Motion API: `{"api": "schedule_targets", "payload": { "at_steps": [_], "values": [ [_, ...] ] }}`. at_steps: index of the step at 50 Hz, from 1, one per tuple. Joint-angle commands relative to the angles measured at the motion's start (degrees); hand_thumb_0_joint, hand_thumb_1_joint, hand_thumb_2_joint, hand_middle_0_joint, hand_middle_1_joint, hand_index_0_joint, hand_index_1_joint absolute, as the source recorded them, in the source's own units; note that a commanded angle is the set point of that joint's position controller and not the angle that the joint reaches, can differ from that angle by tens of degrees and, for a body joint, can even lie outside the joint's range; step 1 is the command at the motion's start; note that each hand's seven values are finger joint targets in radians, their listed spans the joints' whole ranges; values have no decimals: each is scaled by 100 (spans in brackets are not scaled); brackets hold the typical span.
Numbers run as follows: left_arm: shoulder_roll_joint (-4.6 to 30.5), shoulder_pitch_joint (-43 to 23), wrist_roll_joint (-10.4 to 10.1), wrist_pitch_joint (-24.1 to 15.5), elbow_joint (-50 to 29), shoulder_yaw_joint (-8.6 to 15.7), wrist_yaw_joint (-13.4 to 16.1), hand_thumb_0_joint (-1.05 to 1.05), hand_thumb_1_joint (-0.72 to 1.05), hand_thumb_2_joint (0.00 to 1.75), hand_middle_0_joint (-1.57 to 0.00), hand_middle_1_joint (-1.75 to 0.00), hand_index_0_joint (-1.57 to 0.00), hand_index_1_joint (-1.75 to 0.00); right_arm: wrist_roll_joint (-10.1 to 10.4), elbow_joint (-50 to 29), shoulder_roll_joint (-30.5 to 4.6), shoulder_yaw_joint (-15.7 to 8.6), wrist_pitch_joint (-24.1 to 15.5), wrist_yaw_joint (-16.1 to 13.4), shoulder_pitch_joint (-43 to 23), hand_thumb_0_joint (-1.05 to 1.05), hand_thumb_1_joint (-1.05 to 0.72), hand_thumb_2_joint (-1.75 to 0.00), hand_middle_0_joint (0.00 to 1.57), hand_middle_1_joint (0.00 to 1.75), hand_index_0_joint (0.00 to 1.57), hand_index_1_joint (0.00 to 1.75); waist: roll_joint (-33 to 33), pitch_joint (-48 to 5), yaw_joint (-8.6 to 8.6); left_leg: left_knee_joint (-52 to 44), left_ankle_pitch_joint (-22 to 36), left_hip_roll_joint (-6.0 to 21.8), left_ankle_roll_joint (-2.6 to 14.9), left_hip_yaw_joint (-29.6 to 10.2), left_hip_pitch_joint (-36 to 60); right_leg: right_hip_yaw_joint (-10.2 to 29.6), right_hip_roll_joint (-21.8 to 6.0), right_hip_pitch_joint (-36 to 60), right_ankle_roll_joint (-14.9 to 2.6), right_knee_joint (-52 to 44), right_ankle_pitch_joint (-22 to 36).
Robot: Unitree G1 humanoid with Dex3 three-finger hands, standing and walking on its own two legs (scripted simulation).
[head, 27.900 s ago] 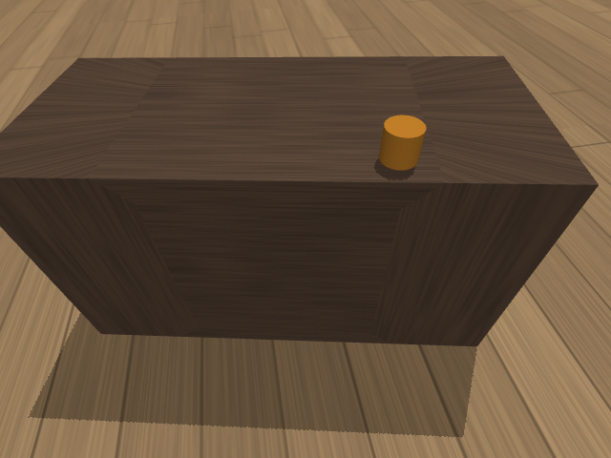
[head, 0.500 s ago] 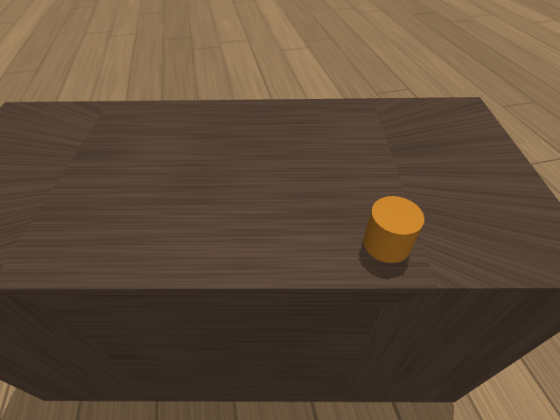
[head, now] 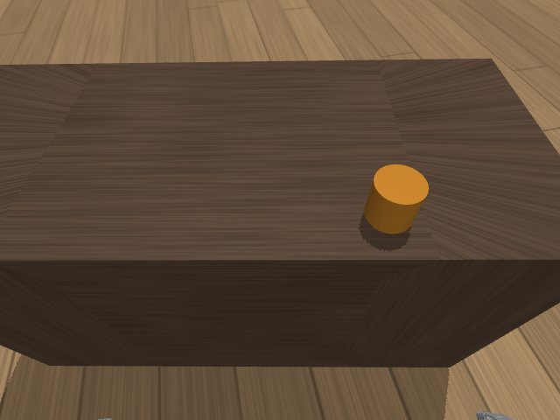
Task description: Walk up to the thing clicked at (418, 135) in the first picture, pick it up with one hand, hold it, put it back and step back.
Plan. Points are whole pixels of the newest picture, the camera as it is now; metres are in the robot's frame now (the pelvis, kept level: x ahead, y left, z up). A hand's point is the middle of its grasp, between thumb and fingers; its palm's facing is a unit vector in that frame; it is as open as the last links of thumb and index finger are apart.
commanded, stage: step back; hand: right
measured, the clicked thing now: (394, 199) +0.45 -0.17 +0.02
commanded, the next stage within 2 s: none
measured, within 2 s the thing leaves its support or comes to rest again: neither
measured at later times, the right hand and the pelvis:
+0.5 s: hand out of the picture +0.02 -0.25 -0.17, palm faces -0.19 +0.90 -0.40, open 7.4 cm; pelvis -0.11 +0.01 -0.02, yaw +7 degrees
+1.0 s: hand out of the picture -0.12 -0.26 -0.16, palm faces -0.01 +0.94 -0.35, open 7.4 cm; pelvis -0.24 +0.00 -0.01, yaw -1 degrees
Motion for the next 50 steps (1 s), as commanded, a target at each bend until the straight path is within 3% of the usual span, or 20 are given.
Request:
{"api": "schedule_targets", "payload": {
  "at_steps": [1, 4, 7, 8, 12, 17, 22, 23, 24, 25, 26, 29, 36, 41, 43, 44, 45, 46, 48, 50],
  "values": [
    [1019, 480, 35, 31, -494, 303, 60, 0, 90, 90, -20, -30, -20, -30, -2, -749, -1642, -461, 27, -122, -29, 0, -90, -90, 20, 30, 20, 30, 1020, -1491, 22, -172, 2180, 1298, 1395, -1328, 339, 161, 96, -137, -393, 1577, 553],
    [1042, 1162, 68, 90, -406, 405, 19, 0, 90, 90, -20, -30, -20, -30, -109, -1180, -1677, -506, 97, -129, -573, 0, -90, -90, 20, 30, 20, 30, 1205, -1373, 387, -36, 1061, 1454, 1567, -1378, -921, 322, 71, 199, -536, 2059, -842],
    [1946, 776, 268, -57, -753, 605, 12, 0, 90, 90, -20, -30, -20, -30, -52, -1450, -1000, -365, 188, -190, -589, 0, -90, -90, 20, 30, 20, 30, -1138, -397, 390, 3114, -2211, -958, 321, -810, -1722, 3009, -1995, -931, -1122, -1318, 1081],
    [2148, 244, 330, -92, -1055, 610, 42, 0, 90, 90, -20, -30, -20, -30, -77, -1381, -1062, -411, 191, -227, -135, 0, -90, -90, 20, 30, 20, 30, -1205, -515, 169, 4001, -2597, -892, 282, -1138, -1535, 3280, -2381, -1397, -1755, -1270, 1574],
    [1564, -561, 329, -153, -1340, 506, 135, 0, 90, 90, -20, -30, -20, -30, 18, -1068, -1427, -527, 116, -190, 647, 0, -90, -90, 20, 30, 20, 30, -791, -850, -220, 4430, -1722, -766, 108, -903, -1317, 1467, -1314, -599, -1232, -279, 2474],
    [1501, 636, 242, -160, -1236, 506, 268, 0, 90, 90, -20, -30, -20, -30, -80, -1349, -1249, -334, 63, -222, 54, 0, -90, -90, 20, 30, 20, 30, -879, -1111, 491, 2971, -2150, -525, 39, -694, -1736, 1552, -1606, 1178, -1334, 226, 3936],
    [1690, 204, 154, -89, -1555, 522, 252, 0, 90, 90, -20, -30, -20, -30, -141, -1096, -1218, -393, -8, -156, 852, 0, -90, -90, 20, 30, 20, 30, -1139, -1511, 14, 402, -1178, -302, 229, -73, -210, 1176, -1485, 680, -1040, 827, 4071],
    [1626, 144, 108, -51, -1593, 470, 229, 0, 90, 90, -20, -30, -20, -30, -169, -1019, -1248, -430, -42, -154, 1004, 0, -90, -90, 20, 30, 20, 30, -853, -1494, -120, -446, -38, -276, 262, 20, 337, 948, -1265, 220, -805, 1104, 3547],
    [1309, 346, 76, -34, -1638, 382, 205, 0, 90, 90, -20, -30, -20, -30, -256, -1092, -1601, -546, -61, -154, 849, 0, -90, -90, 20, 30, 20, 30, 130, -1499, -41, -414, 1305, 571, 530, -1170, 1002, 693, -614, -808, -387, 1746, 2098],
    [1140, 129, 33, -37, -1725, 350, 256, 0, 90, 90, -20, -30, -20, -30, -196, -1223, -2215, -635, -36, -90, 595, 0, -90, -90, 20, 30, 20, 30, 1669, -1395, -178, -537, 2410, 1662, 1421, -2509, 1037, 185, 630, -1814, -113, 2577, -1306],
    [1306, -191, 139, -5, -1594, 459, 336, 0, 90, 90, -20, -30, -20, -30, -188, -1185, -2278, -661, -30, -89, 728, 0, -90, -90, 20, 30, 20, 30, 1427, -1357, -458, -707, 2242, 2083, 1939, -3043, 416, 1067, 702, -1615, -69, 3691, -2288],
    [1193, 356, 26, 5, -1323, 456, 308, 0, 90, 90, -20, -30, -20, -30, -217, -1348, -1490, -438, -2, -200, 7, 0, -90, -90, 20, 30, 20, 30, 663, -966, 107, -219, 2354, 1173, 1324, -1258, 723, 1344, 662, -2171, -132, 4403, -1339],
    [1081, 539, 114, -82, -1367, 423, 205, 0, 90, 90, -20, -30, -20, -30, -136, -1414, -1377, -412, -13, -233, 353, 0, -90, -90, 20, 30, 20, 30, 897, -970, -170, -69, 2472, 1395, 1643, -1136, 1483, 793, 407, -1862, 241, 2825, -1164],
    [1058, 1111, 177, -153, -1095, 446, 131, 0, 90, 90, -20, -30, -20, -30, -141, -1572, -1567, -459, 91, -170, 78, 0, -90, -90, 20, 30, 20, 30, 1126, -1240, 22, 44, 973, 1221, 1306, -1051, 690, 211, 246, -449, 11, 436, -266],
    [1219, 1420, 275, -207, -978, 514, 128, 0, 90, 90, -20, -30, -20, -30, -62, -1589, -1438, -418, 125, -152, -1, 0, -90, -90, 20, 30, 20, 30, 741, -1268, 186, 358, 102, 941, 804, -875, -185, 443, 91, 331, -215, -458, 491],
    [1552, 1360, 350, -247, -1043, 609, 122, 0, 90, 90, -20, -30, -20, -30, -17, -1617, -1147, -336, 117, -128, 58, 0, -90, -90, 20, 30, 20, 30, -407, -1097, 135, 1195, -955, 329, 422, -519, -1150, 2013, -860, 444, -528, -800, 305],
    [2111, 979, 288, -219, -1244, 730, 92, 0, 90, 90, -20, -30, -20, -30, -6, -1718, -1062, -335, 120, -170, -241, 0, -90, -90, 20, 30, 20, 30, -1502, -720, 364, 2635, -2389, -622, 114, -227, -1290, 3233, -2067, -637, -1527, -1271, 840],
    [2145, 635, 330, -258, -1468, 719, 119, 0, 90, 90, -20, -30, -20, -30, -59, -1615, -1260, -425, 160, -214, -200, 0, -90, -90, 20, 30, 20, 30, -1220, -450, 337, 3778, -2585, -565, 25, -975, -1074, 3570, -2383, -1365, -1852, -1275, 1211],
    [1600, -22, 278, -260, -1627, 576, 181, 0, 90, 90, -20, -30, -20, -30, 46, -1376, -1300, -435, 130, -202, 374, 0, -90, -90, 20, 30, 20, 30, -368, -542, -118, 4385, -1857, -848, 82, -1223, -981, 1937, -1497, -1110, -1353, -686, 2340],
    [1502, -26, 291, -222, -1706, 586, 191, 0, 90, 90, -20, -30, -20, -30, 25, -1362, -1278, -387, 59, -238, 567, 0, -90, -90, 20, 30, 20, 30, -705, -862, -58, 4312, -1799, -853, 19, -905, -954, 1403, -1241, -663, -1166, -415, 2615]
  ]
}}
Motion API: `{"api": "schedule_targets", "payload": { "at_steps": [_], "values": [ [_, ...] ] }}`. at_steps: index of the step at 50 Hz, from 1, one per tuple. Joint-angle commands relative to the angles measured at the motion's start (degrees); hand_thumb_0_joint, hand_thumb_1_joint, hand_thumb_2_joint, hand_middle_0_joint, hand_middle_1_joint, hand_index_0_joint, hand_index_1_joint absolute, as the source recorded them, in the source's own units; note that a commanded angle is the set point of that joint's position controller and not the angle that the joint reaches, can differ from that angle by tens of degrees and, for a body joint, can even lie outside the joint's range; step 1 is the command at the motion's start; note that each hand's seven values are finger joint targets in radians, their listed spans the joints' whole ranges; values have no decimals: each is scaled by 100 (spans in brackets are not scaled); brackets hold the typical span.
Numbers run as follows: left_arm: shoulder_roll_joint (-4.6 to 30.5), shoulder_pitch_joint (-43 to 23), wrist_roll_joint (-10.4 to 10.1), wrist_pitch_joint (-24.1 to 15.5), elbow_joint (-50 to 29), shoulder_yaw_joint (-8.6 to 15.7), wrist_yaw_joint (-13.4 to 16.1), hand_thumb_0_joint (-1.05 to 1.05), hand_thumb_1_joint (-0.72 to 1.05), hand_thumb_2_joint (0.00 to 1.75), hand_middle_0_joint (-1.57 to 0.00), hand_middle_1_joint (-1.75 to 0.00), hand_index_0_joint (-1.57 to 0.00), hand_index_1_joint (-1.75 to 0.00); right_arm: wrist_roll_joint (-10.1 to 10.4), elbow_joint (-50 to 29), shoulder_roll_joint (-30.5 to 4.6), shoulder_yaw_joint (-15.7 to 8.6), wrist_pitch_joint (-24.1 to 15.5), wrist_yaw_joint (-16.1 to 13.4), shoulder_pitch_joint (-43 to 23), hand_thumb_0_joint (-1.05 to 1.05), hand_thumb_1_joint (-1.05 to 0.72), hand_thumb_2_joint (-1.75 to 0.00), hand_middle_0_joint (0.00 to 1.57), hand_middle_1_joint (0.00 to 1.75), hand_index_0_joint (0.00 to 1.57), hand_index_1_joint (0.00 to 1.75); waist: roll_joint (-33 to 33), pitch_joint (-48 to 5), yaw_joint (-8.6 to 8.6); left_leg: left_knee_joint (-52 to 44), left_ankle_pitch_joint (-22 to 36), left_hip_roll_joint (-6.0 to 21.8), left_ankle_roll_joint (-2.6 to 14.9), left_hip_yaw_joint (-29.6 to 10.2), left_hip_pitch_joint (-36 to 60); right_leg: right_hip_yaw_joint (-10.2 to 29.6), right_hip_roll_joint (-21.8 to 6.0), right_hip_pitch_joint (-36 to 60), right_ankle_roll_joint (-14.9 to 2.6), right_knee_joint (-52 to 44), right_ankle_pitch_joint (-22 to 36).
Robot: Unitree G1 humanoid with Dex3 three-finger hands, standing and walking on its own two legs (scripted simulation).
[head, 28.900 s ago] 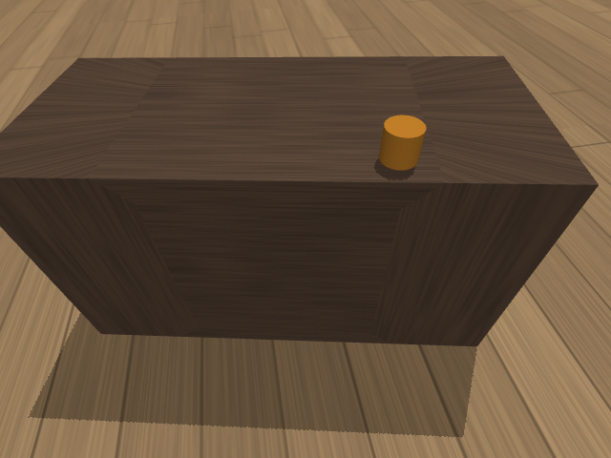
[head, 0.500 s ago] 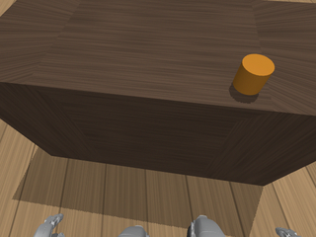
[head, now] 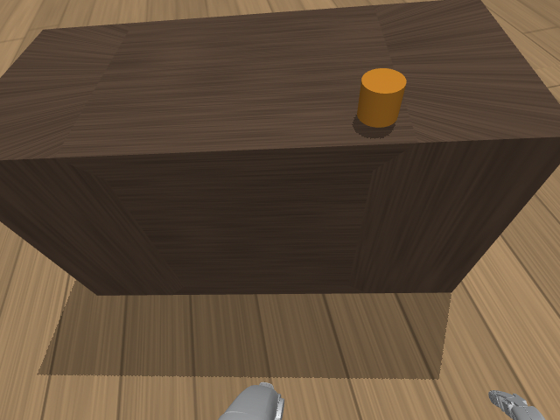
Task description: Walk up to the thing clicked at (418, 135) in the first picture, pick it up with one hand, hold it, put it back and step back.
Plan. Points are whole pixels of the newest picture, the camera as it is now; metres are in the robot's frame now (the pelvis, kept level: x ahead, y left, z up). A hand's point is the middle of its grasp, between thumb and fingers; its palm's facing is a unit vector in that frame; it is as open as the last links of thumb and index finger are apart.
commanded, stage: step back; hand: right
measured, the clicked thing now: (380, 98) +0.70 -0.16 +0.03
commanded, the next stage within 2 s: none
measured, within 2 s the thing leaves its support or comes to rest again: neither
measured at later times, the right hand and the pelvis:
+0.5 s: hand out of the picture -0.05 -0.24 -0.13, palm faces -0.06 +0.91 -0.42, open 7.4 cm; pelvis -0.16 +0.02 +0.00, yaw +0 degrees
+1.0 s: hand out of the picture -0.25 -0.26 -0.16, palm faces -0.14 +0.91 -0.39, open 7.4 cm; pelvis -0.35 +0.00 -0.01, yaw +5 degrees
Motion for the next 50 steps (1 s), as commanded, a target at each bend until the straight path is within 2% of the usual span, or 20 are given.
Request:
{"api": "schedule_targets", "payload": {
  "at_steps": [1, 6, 10, 11, 12, 13, 17, 23, 29, 30, 31, 32, 33, 35, 36, 43, 47, 48, 49, 50],
  "values": [
    [1606, -616, 44, -195, -874, 487, 190, 0, 90, 90, -20, -30, -20, -30, 10, -402, -1080, -245, -233, -137, 375, 0, -90, -90, 20, 30, 20, 30, -1036, -997, -118, 761, -189, 12, -102, -195, 250, 972, -1422, 202, -1083, -1088, 2837],
    [1579, -141, 33, -102, -808, 471, 250, 0, 90, 90, -20, -30, -20, -30, -73, -452, -936, -211, -261, -136, 322, 0, -90, -90, 20, 30, 20, 30, -1413, -1139, 214, -1206, -462, 309, -121, 186, 116, 1098, -1550, 1410, -1106, -740, 3297],
    [1635, -670, -101, 17, -938, 390, 182, 0, 90, 90, -20, -30, -20, -30, -135, -68, -955, -299, -330, -84, 1172, 0, -90, -90, 20, 30, 20, 30, -1265, -1441, -255, -3515, 1098, 378, 83, 804, 1608, 792, -1286, 590, -719, -74, 2601],
    [1418, -519, -113, 60, -976, 307, 172, 0, 90, 90, -20, -30, -20, -30, -214, -108, -1187, -368, -354, -85, 1078, 0, -90, -90, 20, 30, 20, 30, -637, -1320, -223, -3867, 1599, 864, 259, -79, 1854, 705, -897, -106, -394, 385, 1657],
    [1132, -579, -158, 48, -1036, 237, 179, 0, 90, 90, -20, -30, -20, -30, -253, -223, -1809, -486, -356, -54, 818, 0, -90, -90, 20, 30, 20, 30, 977, -1222, -249, -4187, 2492, 2240, 923, -1974, 1964, 154, 282, -1205, -54, 1490, -390],
    [1406, -1032, -104, 52, -1002, 419, 276, 0, 90, 90, -20, -30, -20, -30, -230, -312, -2197, -548, -362, -24, 664, 0, -90, -90, 20, 30, 20, 30, 1152, -1107, -543, -4366, 3074, 2871, 1714, -2735, 1083, 709, 596, -948, 28, 2658, -2065],
    [1375, -237, -181, 78, -556, 417, 246, 0, 90, 90, -20, -30, -20, -30, -218, -417, -1313, -296, -412, -138, -137, 0, -90, -90, 20, 30, 20, 30, 460, -779, 137, -3771, 3516, 2070, 1259, -795, 1452, 959, 520, -1379, 14, 3835, -1036],
    [1234, -356, -70, 15, -619, 370, 114, 0, 90, 90, -20, -30, -20, -30, -199, -413, -1275, -325, -381, -159, 432, 0, -90, -90, 20, 30, 20, 30, 583, -1147, -313, -3439, 3925, 2131, 1542, -658, 2610, 403, 268, -1142, 360, 1984, -1167],
    [1165, 694, -30, -30, -95, 365, 41, 0, 90, 90, -20, -30, -20, -30, -133, -593, -1454, -342, -207, -103, -108, 0, -90, -90, 20, 30, 20, 30, 870, -1660, 110, -3088, 2491, 1820, 902, -222, 1662, -279, 82, 682, -67, -1169, 251],
    [1427, 649, 57, -60, -109, 448, 44, 0, 90, 90, -20, -30, -20, -30, -98, -614, -1229, -265, -203, -93, -15, 0, -90, -90, 20, 30, 20, 30, 344, -1487, 62, -2734, 1768, 1524, 561, -124, 841, 467, -302, 944, -220, -1332, 175],
    [1925, 479, 97, -87, -233, 590, 37, 0, 90, 90, -20, -30, -20, -30, -53, -708, -822, -156, -225, -89, 98, 0, -90, -90, 20, 30, 20, 30, -1192, -1170, -31, -1715, 244, 535, 151, 337, -370, 2085, -1399, 1017, -588, -1563, 447],
    [2457, 123, 100, -58, -429, 676, 52, 0, 90, 90, -20, -30, -20, -30, -70, -761, -931, -226, -211, -206, -310, 0, -90, -90, 20, 30, 20, 30, -1919, -867, 382, -335, -939, 85, -23, 45, -180, 3056, -2473, -418, -1596, -2010, 659],
    [2249, -128, 68, -95, -541, 617, 70, 0, 90, 90, -20, -30, -20, -30, -92, -689, -1121, -299, -200, -226, -273, 0, -90, -90, 20, 30, 20, 30, -1451, -582, 203, 412, -784, 200, -49, -439, 33, 2889, -2468, -977, -1663, -2043, 776],
    [1643, -795, 45, -113, -659, 432, 130, 0, 90, 90, -20, -30, -20, -30, -16, -444, -1047, -254, -229, -205, 211, 0, -90, -90, 20, 30, 20, 30, -731, -616, -269, 681, -133, -84, 18, -399, 144, 1139, -1435, -605, -1034, -1329, 2220],
    [1589, -804, 59, -109, -689, 464, 145, 0, 90, 90, -20, -30, -20, -30, -19, -402, -972, -227, -248, -198, 330, 0, -90, -90, 20, 30, 20, 30, -952, -691, -267, 744, -30, -106, -31, -226, 231, 914, -1334, -522, -943, -1238, 2236],
    [1616, -47, 80, -38, -711, 453, 244, 0, 90, 90, -20, -30, -20, -30, -148, -500, -864, -185, -284, -179, 209, 0, -90, -90, 20, 30, 20, 30, -1295, -1033, 271, -890, -551, 270, -144, 314, 132, 1073, -1679, 1047, -1144, -905, 2902],
    [1690, -529, -2, 15, -740, 401, 184, 0, 90, 90, -20, -30, -20, -30, -171, -46, -904, -277, -330, -97, 1061, 0, -90, -90, 20, 30, 20, 30, -1358, -1440, -138, -3224, 451, 410, 118, 829, 1635, 976, -1541, 434, -814, -718, 1319],
    [1524, -503, -2, 45, -726, 319, 164, 0, 90, 90, -20, -30, -20, -30, -199, 99, -988, -324, -356, -103, 1255, 0, -90, -90, 20, 30, 20, 30, -981, -1416, -225, -3856, 748, 438, 218, 662, 2033, 811, -1369, -4, -580, -307, 779],
    [1220, -232, -19, 44, -695, 225, 130, 0, 90, 90, -20, -30, -20, -30, -285, 70, -1273, -386, -390, -98, 1103, 0, -90, -90, 20, 30, 20, 30, 73, -1319, -124, -4313, 168, 1305, 511, -851, 2420, 425, -850, -1014, -258, 469, -97],
    [1288, -612, -94, 21, -726, 258, 162, 0, 90, 90, -20, -30, -20, -30, -260, -137, -2002, -466, -371, -37, 494, 0, -90, -90, 20, 30, 20, 30, 1186, -1018, -269, -4801, -250, 2686, 1375, -2473, 1296, -206, 86, -1394, 53, 1528, -1592]
  ]
}}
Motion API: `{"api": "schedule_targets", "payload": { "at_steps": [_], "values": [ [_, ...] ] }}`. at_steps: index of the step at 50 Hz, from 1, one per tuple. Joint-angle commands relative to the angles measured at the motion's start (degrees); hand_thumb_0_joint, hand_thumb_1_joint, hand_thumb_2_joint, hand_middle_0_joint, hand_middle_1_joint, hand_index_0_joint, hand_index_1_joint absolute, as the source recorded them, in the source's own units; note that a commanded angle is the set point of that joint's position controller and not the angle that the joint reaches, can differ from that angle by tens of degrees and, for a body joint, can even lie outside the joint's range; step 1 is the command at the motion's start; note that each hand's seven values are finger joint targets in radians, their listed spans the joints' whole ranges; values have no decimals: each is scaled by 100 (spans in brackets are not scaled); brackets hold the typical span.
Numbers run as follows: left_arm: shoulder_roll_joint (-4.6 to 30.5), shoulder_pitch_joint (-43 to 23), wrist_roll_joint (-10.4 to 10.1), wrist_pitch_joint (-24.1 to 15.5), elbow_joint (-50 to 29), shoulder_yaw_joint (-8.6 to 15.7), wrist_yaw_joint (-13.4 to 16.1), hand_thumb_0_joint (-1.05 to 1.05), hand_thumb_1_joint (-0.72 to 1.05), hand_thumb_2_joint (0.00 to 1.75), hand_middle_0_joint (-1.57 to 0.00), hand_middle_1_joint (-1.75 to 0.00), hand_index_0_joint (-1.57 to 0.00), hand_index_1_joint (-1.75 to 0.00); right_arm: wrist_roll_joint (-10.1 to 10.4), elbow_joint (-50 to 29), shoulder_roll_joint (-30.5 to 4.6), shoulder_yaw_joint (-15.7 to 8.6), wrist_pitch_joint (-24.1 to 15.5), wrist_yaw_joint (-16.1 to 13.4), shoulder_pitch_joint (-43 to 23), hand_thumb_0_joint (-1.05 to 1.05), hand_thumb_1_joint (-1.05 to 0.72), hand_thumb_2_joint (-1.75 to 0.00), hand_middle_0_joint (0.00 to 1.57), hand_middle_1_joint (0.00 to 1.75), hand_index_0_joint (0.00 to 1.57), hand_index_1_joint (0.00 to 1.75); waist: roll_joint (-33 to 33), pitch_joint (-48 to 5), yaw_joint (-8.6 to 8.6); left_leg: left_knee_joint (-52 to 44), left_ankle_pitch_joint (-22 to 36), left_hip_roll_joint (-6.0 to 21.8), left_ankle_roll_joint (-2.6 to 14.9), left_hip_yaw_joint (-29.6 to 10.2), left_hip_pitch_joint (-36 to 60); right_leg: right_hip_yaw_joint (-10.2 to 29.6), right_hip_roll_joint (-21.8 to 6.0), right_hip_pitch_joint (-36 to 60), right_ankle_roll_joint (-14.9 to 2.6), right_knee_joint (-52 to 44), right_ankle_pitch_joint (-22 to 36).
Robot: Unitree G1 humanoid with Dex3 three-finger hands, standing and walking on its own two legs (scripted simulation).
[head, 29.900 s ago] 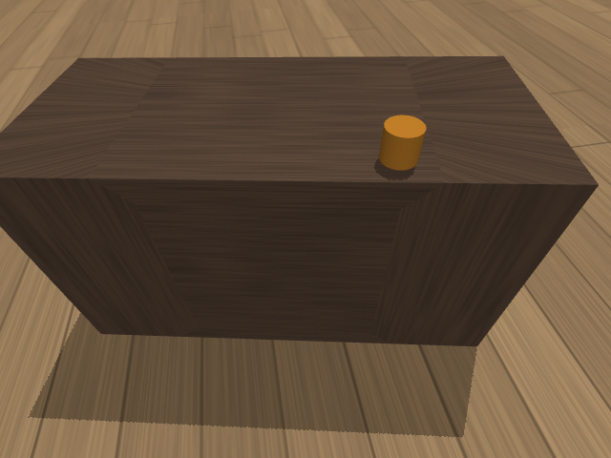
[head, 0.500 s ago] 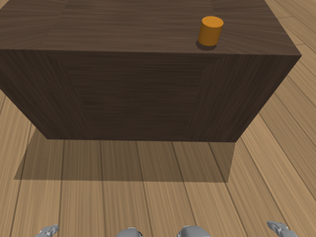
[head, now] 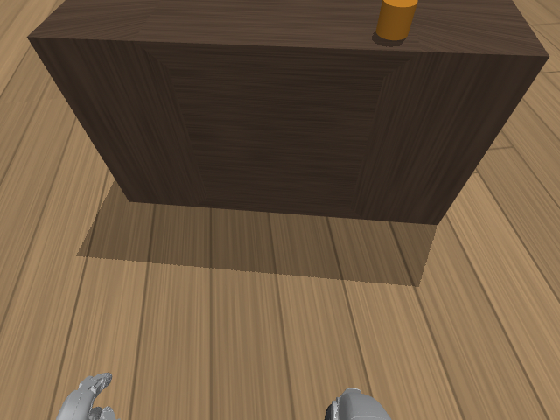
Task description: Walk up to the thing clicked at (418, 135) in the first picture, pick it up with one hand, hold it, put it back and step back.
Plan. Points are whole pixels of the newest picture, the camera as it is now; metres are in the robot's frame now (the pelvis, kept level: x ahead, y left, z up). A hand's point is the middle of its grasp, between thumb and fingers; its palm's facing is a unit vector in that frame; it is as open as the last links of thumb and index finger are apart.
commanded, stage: step back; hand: right
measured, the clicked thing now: (395, 16) +1.02 -0.26 +0.04
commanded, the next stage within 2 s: stand in 1.12 s
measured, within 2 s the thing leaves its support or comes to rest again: neither
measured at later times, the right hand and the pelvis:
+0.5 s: hand out of the picture +0.02 -0.28 -0.13, palm faces -0.01 +0.92 -0.38, open 7.4 cm; pelvis -0.05 +0.00 +0.02, yaw -3 degrees
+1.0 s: hand out of the picture +0.05 -0.25 -0.14, palm faces +0.06 +0.94 -0.34, open 7.4 cm; pelvis -0.01 +0.01 +0.02, yaw -4 degrees
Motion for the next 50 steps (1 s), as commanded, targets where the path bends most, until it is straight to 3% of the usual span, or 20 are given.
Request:
{"api": "schedule_targets", "payload": {
  "at_steps": [1, 4, 9, 12, 14, 15, 16, 19, 26, 27, 28, 29, 30, 34, 39, 40, 42, 43, 46, 50],
  "values": [
    [1295, -263, 14, -114, -277, 400, 89, 0, 90, 90, -20, -30, -20, -30, -45, -516, -2236, -522, -221, -15, -304, 0, -90, -90, 20, 30, 20, 30, 1334, -722, -286, -2611, -1015, 2835, 1644, -3492, -1301, 1032, 535, 39, 19, 1991, -2091],
    [1070, 360, -140, -119, 170, 365, -15, 0, 90, 90, -20, -30, -20, -30, -84, -473, -1439, -236, -359, -102, -728, 0, -90, -90, 20, 30, 20, 30, 553, -740, 182, -1858, 544, 1695, 924, -1415, -812, 1302, 870, 142, -47, 2255, -1137],
    [966, 285, -25, -286, 290, 298, -178, 0, 90, 90, -20, -30, -20, -30, -132, -383, -1445, -353, -379, 10, -358, 0, -90, -90, 20, 30, 20, 30, 1217, -746, -221, -2085, -1252, 1740, 976, -1439, 26, 510, 639, 398, 86, 24, -1682],
    [835, 764, 11, -423, 627, 293, -141, 0, 90, 90, -20, -30, -20, -30, -95, -365, -1513, -373, -288, 56, -420, 0, -90, -90, 20, 30, 20, 30, 1227, -782, -3, -1677, -1024, 1585, 806, -994, -441, 155, 762, 1609, -153, -1935, -865],
    [1199, 1151, 121, -547, 803, 434, -86, 0, 90, 90, -20, -30, -20, -30, -17, -463, -1040, -262, -263, 77, -329, 0, -90, -90, 20, 30, 20, 30, 180, -961, 152, -354, -693, 960, 267, -386, -1556, 1486, 213, 2874, -467, -2472, -1126],
    [1684, 1165, 135, -550, 775, 515, -73, 0, 90, 90, -20, -30, -20, -30, -10, -575, -917, -222, -276, 66, -689, 0, -90, -90, 20, 30, 20, 30, -801, -728, 370, 671, -1012, 314, -35, 49, -2199, 3355, -972, 2190, -1032, -3025, -3020],
    [1852, 753, 125, -568, 615, 526, -76, 0, 90, 90, -20, -30, -20, -30, -34, -500, -1182, -317, -284, 31, -804, 0, -90, -90, 20, 30, 20, 30, -568, -160, 294, 1290, -944, 490, -100, -597, -1834, 3877, -1566, 949, -1422, -3214, -3514],
    [1404, 476, 57, -654, 521, 433, -59, 0, 90, 90, -20, -30, -20, -30, 55, -292, -1174, -308, -399, 110, -329, 0, -90, -90, 20, 30, 20, 30, -132, -441, 43, 1146, -280, 568, -79, -588, -1671, 2524, -977, 1452, -1116, -2810, -1998],
    [1291, 435, -35, -527, 525, 252, -127, 0, 90, 90, -20, -30, -20, -30, 35, -55, -895, -298, -521, 115, -102, 0, -90, -90, 20, 30, 20, 30, -521, -853, -99, -1213, 750, 276, -110, 299, 238, 1119, -453, 1018, -706, -1657, 740],
    [1103, 492, -36, -503, 496, 163, -135, 0, 90, 90, -20, -30, -20, -30, 22, 19, -968, -333, -549, 71, 80, 0, -90, -90, 20, 30, 20, 30, -286, -1039, -191, -1455, 1006, 332, -24, 127, 876, 881, -277, 736, -547, -1152, 1181],
    [841, 505, -86, -486, 456, 71, -146, 0, 90, 90, -20, -30, -20, -30, -14, 54, -1227, -393, -579, 31, 268, 0, -90, -90, 20, 30, 20, 30, 403, -1284, -289, -1753, 535, 1117, 273, -1046, 1366, 597, 153, 115, -272, -473, 683],
    [791, 442, -145, -431, 499, 81, -116, 0, 90, 90, -20, -30, -20, -30, -10, 45, -1652, -443, -587, 33, 299, 0, -90, -90, 20, 30, 20, 30, 1184, -1239, -256, -2325, -870, 2110, 832, -2456, 880, 267, 711, -121, -118, 274, -1349],
    [1175, 448, -90, -408, 576, 200, -72, 0, 90, 90, -20, -30, -20, -30, -1, 21, -1917, -535, -571, 52, 250, 0, -90, -90, 20, 30, 20, 30, 985, -1077, -317, -2468, -1488, 2502, 1301, -2887, 428, 667, 484, 2, -154, 927, -1985],
    [1050, 757, -118, -458, 787, 188, -110, 0, 90, 90, -20, -30, -20, -30, -13, -67, -1513, -386, -617, 16, -226, 0, -90, -90, 20, 30, 20, 30, 1040, -758, -13, -2093, 268, 1992, 1013, -1628, 143, 667, 209, 188, -120, 503, -1507],
    [861, 865, -35, -502, 1074, 237, -103, 0, 90, 90, -20, -30, -20, -30, 85, -91, -1203, -235, -445, 48, -626, 0, -90, -90, 20, 30, 20, 30, 908, -1026, 179, -1364, 502, 1437, 421, -710, -835, 39, 605, 2067, -74, -1593, -127],
    [979, 825, -4, -521, 1065, 281, -76, 0, 90, 90, -20, -30, -20, -30, 123, -92, -1033, -165, -427, 41, -594, 0, -90, -90, 20, 30, 20, 30, 634, -1074, 211, -1098, 469, 1286, 213, -551, -1162, 367, 426, 2442, -142, -1769, 97],
    [1525, 500, -8, -568, 986, 310, -48, 0, 90, 90, -20, -30, -20, -30, 162, -51, -792, -88, -395, 13, -567, 0, -90, -90, 20, 30, 20, 30, -392, -981, 57, -156, -331, 523, -110, -123, -956, 2259, -985, 1455, -811, -2504, -908],
    [1528, -121, 4, -555, 823, 269, -67, 0, 90, 90, -20, -30, -20, -30, 133, 151, -915, -132, -385, 11, -298, 0, -90, -90, 20, 30, 20, 30, -358, -790, -171, -23, -441, 581, -145, -77, -316, 2252, -1194, 723, -1038, -2433, -1103],
    [1054, -361, -98, -534, 865, 135, -69, 0, 90, 90, -20, -30, -20, -30, 117, 422, -1053, -129, -493, 14, -238, 0, -90, -90, 20, 30, 20, 30, 65, -932, -180, -1316, 1278, 975, 93, -493, 216, 921, -286, 889, -317, -1735, 518],
    [1125, -193, -109, -547, 1128, 183, -67, 0, 90, 90, -20, -30, -20, -30, 146, 503, -1056, -68, -543, 2, -448, 0, -90, -90, 20, 30, 20, 30, -78, -1484, 5, -1008, 2927, 1023, 173, -311, 87, 647, -126, 2191, -185, -1579, 1906]
  ]
}}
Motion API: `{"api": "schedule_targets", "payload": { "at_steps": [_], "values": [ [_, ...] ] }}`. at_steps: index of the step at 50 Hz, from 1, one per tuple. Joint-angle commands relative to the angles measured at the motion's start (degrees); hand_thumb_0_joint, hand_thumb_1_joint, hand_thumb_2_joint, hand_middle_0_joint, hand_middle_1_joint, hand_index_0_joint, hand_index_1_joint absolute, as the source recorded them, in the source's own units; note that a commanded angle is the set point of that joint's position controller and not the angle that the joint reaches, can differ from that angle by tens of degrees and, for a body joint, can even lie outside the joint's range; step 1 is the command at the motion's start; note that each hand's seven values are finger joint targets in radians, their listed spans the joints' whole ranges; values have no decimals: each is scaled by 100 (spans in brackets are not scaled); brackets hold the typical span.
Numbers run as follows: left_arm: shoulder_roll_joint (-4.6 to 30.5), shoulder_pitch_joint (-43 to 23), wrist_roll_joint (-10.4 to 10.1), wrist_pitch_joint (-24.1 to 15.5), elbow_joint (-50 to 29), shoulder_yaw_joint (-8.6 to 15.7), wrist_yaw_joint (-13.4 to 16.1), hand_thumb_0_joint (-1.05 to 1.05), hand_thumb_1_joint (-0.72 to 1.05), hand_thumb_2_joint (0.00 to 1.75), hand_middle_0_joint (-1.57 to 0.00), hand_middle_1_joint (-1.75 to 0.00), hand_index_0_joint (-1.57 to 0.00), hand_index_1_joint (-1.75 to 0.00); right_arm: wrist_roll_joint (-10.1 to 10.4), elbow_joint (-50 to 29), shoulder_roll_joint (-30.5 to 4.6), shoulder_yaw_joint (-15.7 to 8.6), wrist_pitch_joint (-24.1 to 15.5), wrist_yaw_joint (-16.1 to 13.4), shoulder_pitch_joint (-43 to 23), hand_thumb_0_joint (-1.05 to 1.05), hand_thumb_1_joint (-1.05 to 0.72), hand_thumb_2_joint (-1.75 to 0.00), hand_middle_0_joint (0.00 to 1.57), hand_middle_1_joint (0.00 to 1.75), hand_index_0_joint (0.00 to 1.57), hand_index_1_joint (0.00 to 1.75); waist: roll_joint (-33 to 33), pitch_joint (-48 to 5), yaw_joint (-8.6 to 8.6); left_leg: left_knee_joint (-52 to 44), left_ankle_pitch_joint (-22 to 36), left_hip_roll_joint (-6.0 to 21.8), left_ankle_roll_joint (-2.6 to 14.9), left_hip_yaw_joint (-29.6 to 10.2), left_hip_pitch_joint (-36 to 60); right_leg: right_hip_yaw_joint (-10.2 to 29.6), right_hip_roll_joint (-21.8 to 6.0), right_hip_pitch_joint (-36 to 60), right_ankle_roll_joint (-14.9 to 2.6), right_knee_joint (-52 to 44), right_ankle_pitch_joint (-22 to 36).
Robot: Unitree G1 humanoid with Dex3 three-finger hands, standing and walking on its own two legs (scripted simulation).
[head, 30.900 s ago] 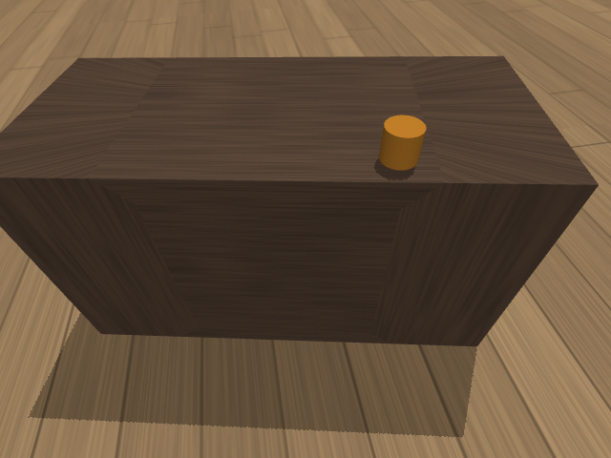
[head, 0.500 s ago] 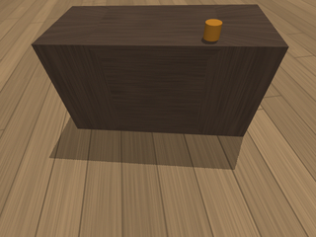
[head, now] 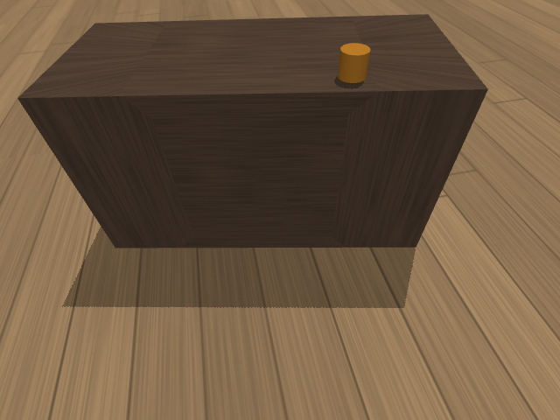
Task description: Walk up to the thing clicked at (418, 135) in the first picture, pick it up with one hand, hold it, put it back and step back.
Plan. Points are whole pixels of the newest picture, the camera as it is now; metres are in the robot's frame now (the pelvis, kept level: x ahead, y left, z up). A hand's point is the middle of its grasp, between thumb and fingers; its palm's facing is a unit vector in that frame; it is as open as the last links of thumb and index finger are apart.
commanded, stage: step back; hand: right
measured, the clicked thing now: (353, 63) +1.04 -0.18 +0.02
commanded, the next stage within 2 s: stand in 0.12 s
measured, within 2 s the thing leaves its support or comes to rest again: neither
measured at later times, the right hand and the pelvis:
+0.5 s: hand out of the picture +0.10 -0.25 -0.13, palm faces +0.00 +0.94 -0.33, open 7.4 cm; pelvis -0.01 +0.00 +0.02, yaw +0 degrees
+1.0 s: hand out of the picture +0.04 -0.26 -0.15, palm faces -0.02 +0.95 -0.32, open 7.4 cm; pelvis -0.01 -0.01 +0.02, yaw +0 degrees
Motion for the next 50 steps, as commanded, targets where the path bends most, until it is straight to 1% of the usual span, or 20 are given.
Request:
{"api": "schedule_targets", "payload": {
  "at_steps": [1, 2, 5, 6, 8, 11, 13, 16, 21, 24, 28, 34, 36, 37, 39, 41, 43, 47, 48, 50],
  "values": [
    [1412, -289, -37, -194, -271, 339, 119, 0, 90, 90, -20, -30, -20, -30, 52, -323, -1177, -201, -214, -130, -267, 0, -90, -90, 20, 30, 20, 30, -260, -862, 68, -316, 2667, 517, 247, -285, 124, 461, -592, 980, -336, -409, 2753],
    [1413, -267, -54, -183, -268, 338, 130, 0, 90, 90, -20, -30, -20, -30, 55, -296, -1173, -210, -202, -151, -254, 0, -90, -90, 20, 30, 20, 30, -198, -966, 80, -267, 2796, 496, 239, -253, 205, 452, -624, 1006, -350, -346, 2985],
    [1349, -453, -53, -132, -292, 310, 156, 0, 90, 90, -20, -30, -20, -30, 42, -269, -1167, -233, -156, -171, -327, 0, -90, -90, 20, 30, 20, 30, -86, -992, 58, -324, 2811, 545, 264, -241, 339, 391, -627, 877, -353, -380, 2762],
    [1102, -364, -121, -126, -156, 154, 148, 0, 90, 90, -20, -30, -20, -30, 60, -274, -1163, -168, -160, -160, -497, 0, -90, -90, 20, 30, 20, 30, 49, -785, 27, -651, 2836, 620, 227, -462, 521, 564, -644, 684, -299, -622, 2889],
    [1135, -543, -108, -131, -146, 135, 142, 0, 90, 90, -20, -30, -20, -30, 65, -221, -1183, -155, -158, -153, -514, 0, -90, -90, 20, 30, 20, 30, 43, -716, -5, -885, 2687, 670, 197, -505, 521, 478, -580, 806, -216, -791, 2494],
    [1139, -548, -87, -154, -57, 100, 137, 0, 90, 90, -20, -30, -20, -30, 80, -160, -1157, -140, -156, -145, -640, 0, -90, -90, 20, 30, 20, 30, 30, -860, -4, -933, 2973, 702, 169, -444, 783, 451, -610, 990, -197, -914, 2911],
    [1156, -602, -78, -179, -14, 78, 126, 0, 90, 90, -20, -30, -20, -30, 93, -128, -1118, -107, -148, -129, -643, 0, -90, -90, 20, 30, 20, 30, -45, -800, -37, -1098, 2758, 702, 143, -437, 777, 473, -625, 1053, -164, -1074, 2770],
    [1175, -667, -60, -176, 51, 57, 116, 0, 90, 90, -20, -30, -20, -30, 81, -100, -1124, -106, -122, -108, -794, 0, -90, -90, 20, 30, 20, 30, -15, -619, -46, -1352, 2086, 693, 127, -450, 703, 478, -604, 926, -143, -1346, 2084],
    [1166, -653, -44, -196, 119, 31, 100, 0, 90, 90, -20, -30, -20, -30, 64, -43, -1147, -102, -141, -84, -863, 0, -90, -90, 20, 30, 20, 30, 133, -681, -57, -1495, 1816, 704, 99, -405, 866, 515, -627, 857, -141, -1513, 1829],
    [1176, -679, -44, -179, 167, 22, 87, 0, 90, 90, -20, -30, -20, -30, 45, 27, -1151, -91, -127, -75, -846, 0, -90, -90, 20, 30, 20, 30, 76, -320, -63, -1735, 862, 655, 83, -451, 564, 541, -586, 615, -120, -1693, 936],
    [1198, -526, -24, -213, 209, 9, 82, 0, 90, 90, -20, -30, -20, -30, 48, 42, -1146, -101, -143, -42, -841, 0, -90, -90, 20, 30, 20, 30, -114, -453, -29, -1690, 1059, 682, 115, -491, 717, 544, -616, 550, -124, -1738, 984],
    [1216, -477, -37, -195, 202, -6, 76, 0, 90, 90, -20, -30, -20, -30, 36, 119, -1167, -96, -141, -39, -687, 0, -90, -90, 20, 30, 20, 30, -44, -417, -56, -1707, 819, 671, 113, -507, 689, 577, -616, 425, -149, -1760, 716],
    [1209, -390, -34, -180, 214, -23, 69, 0, 90, 90, -20, -30, -20, -30, 26, 142, -1140, -82, -130, -32, -655, 0, -90, -90, 20, 30, 20, 30, -55, -236, -38, -1755, 563, 627, 82, -514, 559, 575, -576, 239, -140, -1812, 330],
    [1232, -397, -29, -185, 208, -16, 78, 0, 90, 90, -20, -30, -20, -30, 31, 141, -1209, -108, -124, -34, -639, 0, -90, -90, 20, 30, 20, 30, 7, -347, -54, -1734, 594, 665, 123, -545, 568, 581, -593, 376, -152, -1773, 477],
    [1241, -321, -21, -177, 213, -19, 75, 0, 90, 90, -20, -30, -20, -30, 29, 143, -1169, -93, -107, -28, -628, 0, -90, -90, 20, 30, 20, 30, -108, -291, -27, -1716, 499, 635, 117, -539, 563, 602, -596, 244, -153, -1796, 261],
    [1305, -344, -27, -192, 185, -16, 83, 0, 90, 90, -20, -30, -20, -30, 32, 135, -1133, -83, -113, -33, -527, 0, -90, -90, 20, 30, 20, 30, -159, -460, -68, -1683, 863, 653, 124, -533, 581, 605, -627, 434, -173, -1711, 683],
    [1253, -289, -33, -193, 204, -33, 85, 0, 90, 90, -20, -30, -20, -30, 23, 161, -1156, -73, -108, -35, -498, 0, -90, -90, 20, 30, 20, 30, -126, -364, -50, -1681, 714, 632, 125, -529, 470, 596, -613, 398, -157, -1736, 545],
    [1281, -248, -41, -180, 185, -36, 90, 0, 90, 90, -20, -30, -20, -30, 35, 149, -1137, -56, -106, -40, -451, 0, -90, -90, 20, 30, 20, 30, -87, -380, -50, -1687, 931, 650, 103, -542, 508, 568, -605, 419, -185, -1660, 708],
    [1254, -214, -55, -178, 199, -43, 86, 0, 90, 90, -20, -30, -20, -30, 42, 173, -1166, -49, -108, -43, -435, 0, -90, -90, 20, 30, 20, 30, -38, -334, -43, -1669, 817, 639, 111, -530, 507, 596, -602, 380, -172, -1685, 688],
    [1237, -213, -44, -190, 176, -56, 87, 0, 90, 90, -20, -30, -20, -30, 43, 149, -1173, -46, -114, -44, -479, 0, -90, -90, 20, 30, 20, 30, -21, -469, -43, -1601, 1078, 667, 123, -516, 617, 591, -630, 435, -177, -1645, 977]
  ]
}}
